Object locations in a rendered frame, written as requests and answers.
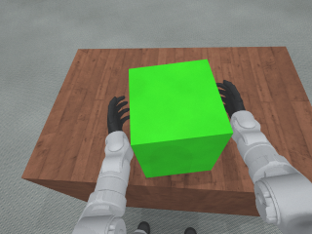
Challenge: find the robot right forearm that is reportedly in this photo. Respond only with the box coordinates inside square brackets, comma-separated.
[230, 110, 312, 185]

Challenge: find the robot left hand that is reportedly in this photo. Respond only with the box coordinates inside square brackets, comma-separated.
[107, 96, 130, 134]

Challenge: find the pedestal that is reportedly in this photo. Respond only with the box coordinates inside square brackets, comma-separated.
[21, 46, 312, 216]

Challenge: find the robot right upper arm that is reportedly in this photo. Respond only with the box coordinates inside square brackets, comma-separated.
[253, 173, 312, 234]

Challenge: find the robot left upper arm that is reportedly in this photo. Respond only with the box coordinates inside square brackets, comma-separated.
[73, 214, 127, 234]

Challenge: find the robot right hand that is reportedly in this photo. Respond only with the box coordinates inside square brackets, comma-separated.
[216, 80, 246, 119]

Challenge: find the robot left forearm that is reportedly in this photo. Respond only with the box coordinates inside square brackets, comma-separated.
[72, 131, 134, 234]

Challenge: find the carton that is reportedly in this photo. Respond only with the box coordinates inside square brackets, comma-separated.
[129, 59, 233, 178]

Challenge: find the robot left foot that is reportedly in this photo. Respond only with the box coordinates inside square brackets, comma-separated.
[137, 221, 150, 234]

